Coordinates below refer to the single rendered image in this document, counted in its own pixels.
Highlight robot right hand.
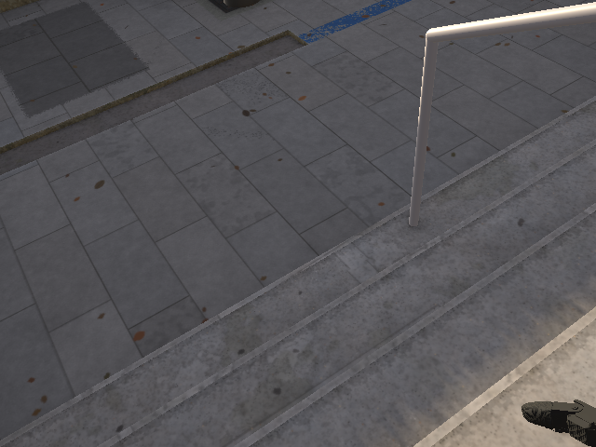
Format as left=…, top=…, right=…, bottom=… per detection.
left=521, top=400, right=596, bottom=447

